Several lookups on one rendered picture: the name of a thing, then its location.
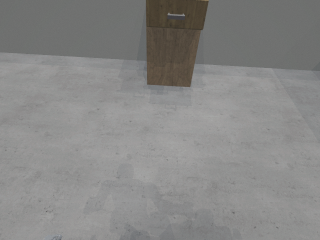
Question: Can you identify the drawer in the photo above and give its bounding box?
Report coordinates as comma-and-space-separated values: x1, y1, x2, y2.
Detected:
146, 0, 209, 30

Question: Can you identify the handle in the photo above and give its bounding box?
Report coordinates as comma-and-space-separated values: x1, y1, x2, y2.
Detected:
167, 12, 185, 20

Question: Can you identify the cabinet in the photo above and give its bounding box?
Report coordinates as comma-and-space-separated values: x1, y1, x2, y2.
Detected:
146, 9, 201, 87

